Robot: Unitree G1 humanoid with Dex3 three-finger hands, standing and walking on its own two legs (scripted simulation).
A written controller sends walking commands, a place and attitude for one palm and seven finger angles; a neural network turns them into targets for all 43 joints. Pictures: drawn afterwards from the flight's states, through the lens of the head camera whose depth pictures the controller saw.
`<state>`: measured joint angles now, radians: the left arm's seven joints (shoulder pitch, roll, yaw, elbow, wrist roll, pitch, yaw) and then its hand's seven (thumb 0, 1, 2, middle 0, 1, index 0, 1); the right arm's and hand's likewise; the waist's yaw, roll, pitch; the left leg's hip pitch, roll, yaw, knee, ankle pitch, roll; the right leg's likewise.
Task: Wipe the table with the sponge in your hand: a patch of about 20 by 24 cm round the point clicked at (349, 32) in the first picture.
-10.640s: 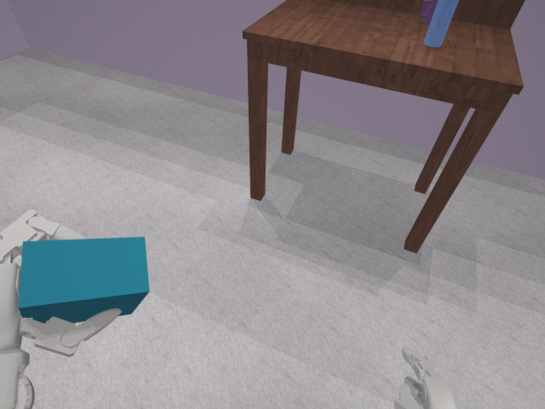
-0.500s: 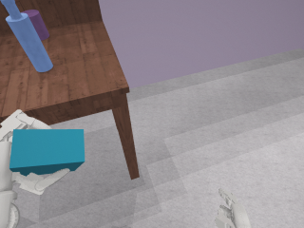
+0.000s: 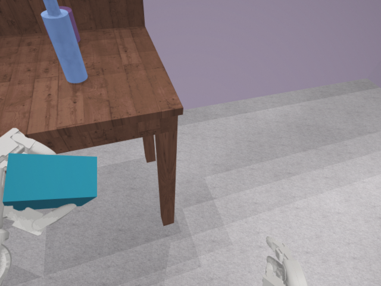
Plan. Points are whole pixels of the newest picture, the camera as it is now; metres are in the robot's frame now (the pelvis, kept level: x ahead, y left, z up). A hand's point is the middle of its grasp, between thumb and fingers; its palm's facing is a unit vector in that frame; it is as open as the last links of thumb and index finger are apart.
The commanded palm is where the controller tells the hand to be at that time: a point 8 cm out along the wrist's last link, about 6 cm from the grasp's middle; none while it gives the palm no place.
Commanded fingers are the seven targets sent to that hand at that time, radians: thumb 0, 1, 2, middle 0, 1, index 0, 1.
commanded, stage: come to a stop and stand still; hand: left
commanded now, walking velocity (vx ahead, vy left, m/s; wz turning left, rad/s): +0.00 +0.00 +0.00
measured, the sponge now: (63, 184) +0.23 +0.24 +0.14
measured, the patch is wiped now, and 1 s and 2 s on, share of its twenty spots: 0.00 0.00 0.00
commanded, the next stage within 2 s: look again from close up in 0.04 s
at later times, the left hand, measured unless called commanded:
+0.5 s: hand (64, 162) +0.25 +0.23 +0.17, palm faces +0.37 -0.84 -0.40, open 10.5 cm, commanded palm +0.19 +0.27 +0.18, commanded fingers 0.00 0.10 1.30 -1.20 -1.60 -1.20 -1.60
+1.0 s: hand (42, 167) +0.24 +0.27 +0.16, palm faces +0.40 -0.82 -0.41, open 10.5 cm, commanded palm +0.19 +0.30 +0.18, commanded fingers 0.00 0.10 1.30 -1.20 -1.60 -1.20 -1.60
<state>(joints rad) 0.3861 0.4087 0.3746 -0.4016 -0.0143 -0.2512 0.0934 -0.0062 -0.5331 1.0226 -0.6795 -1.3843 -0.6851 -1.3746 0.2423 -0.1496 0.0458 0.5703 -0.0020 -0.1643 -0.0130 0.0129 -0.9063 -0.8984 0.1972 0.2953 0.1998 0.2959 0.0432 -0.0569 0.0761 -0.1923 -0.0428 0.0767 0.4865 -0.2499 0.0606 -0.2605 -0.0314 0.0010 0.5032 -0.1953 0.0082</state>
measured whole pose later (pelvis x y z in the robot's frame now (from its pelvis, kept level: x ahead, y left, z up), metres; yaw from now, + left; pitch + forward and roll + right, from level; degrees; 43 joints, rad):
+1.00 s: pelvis +0.03 +0.01 +0.00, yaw +0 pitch -1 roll +0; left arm 0.46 0.39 0.37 -0.45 -0.04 -0.22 0.12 -0.01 -0.53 1.02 -0.68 -1.38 -0.69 -1.37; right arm 0.23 -0.22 0.01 0.55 -0.01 -0.07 -0.02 0.01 -0.91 -0.90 0.20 0.30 0.20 0.30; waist 0.01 -0.01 0.02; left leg -0.21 -0.05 0.08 0.55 -0.33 0.08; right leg -0.28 -0.04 0.00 0.56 -0.27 0.03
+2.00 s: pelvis +0.06 +0.12 -0.02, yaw -1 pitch -1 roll +2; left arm 0.43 0.39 0.39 -0.53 -0.02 -0.21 0.15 0.00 -0.52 1.02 -0.69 -1.38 -0.69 -1.37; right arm 0.19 -0.20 -0.05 0.59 0.01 -0.12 -0.02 0.01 -0.91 -0.90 0.19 0.29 0.20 0.30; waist 0.02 -0.07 0.11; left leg -0.32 0.03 0.09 0.63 -0.29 -0.02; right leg -0.39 -0.10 -0.01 0.91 -0.52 0.03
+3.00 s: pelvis +0.05 +0.31 -0.02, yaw -1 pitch -3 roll +2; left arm 0.41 0.39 0.35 -0.54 -0.01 -0.18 0.15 0.00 -0.52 1.02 -0.69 -1.38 -0.70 -1.36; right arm 0.20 -0.19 -0.03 0.62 0.01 -0.11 -0.04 0.01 -0.91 -0.90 0.19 0.29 0.20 0.30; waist 0.02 -0.07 0.12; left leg -0.32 0.04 0.07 0.62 -0.26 -0.02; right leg -0.40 -0.08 -0.03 0.97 -0.51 0.01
